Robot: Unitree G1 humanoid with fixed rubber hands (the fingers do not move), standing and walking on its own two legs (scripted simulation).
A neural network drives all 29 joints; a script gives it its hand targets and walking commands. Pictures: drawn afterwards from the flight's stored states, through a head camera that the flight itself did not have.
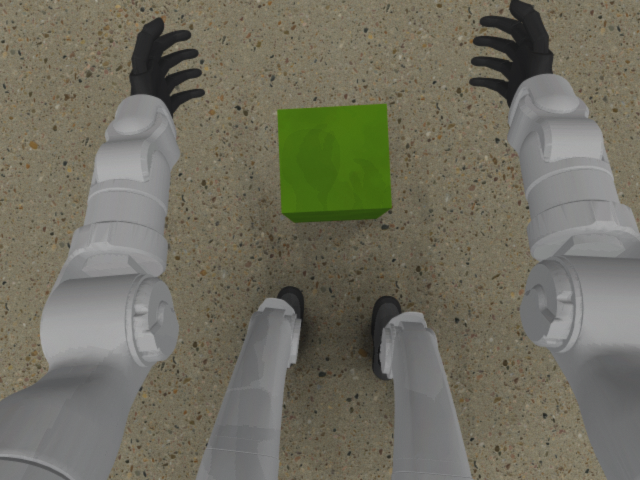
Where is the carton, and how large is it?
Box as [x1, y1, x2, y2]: [277, 104, 391, 222]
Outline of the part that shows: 386,104 277,110 281,209 283,214 294,222 376,218 391,207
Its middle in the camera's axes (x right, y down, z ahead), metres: +0.03 -0.15 +0.86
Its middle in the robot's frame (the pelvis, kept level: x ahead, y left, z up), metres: +0.52 +0.04 -0.52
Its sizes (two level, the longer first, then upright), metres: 0.210 0.200 0.250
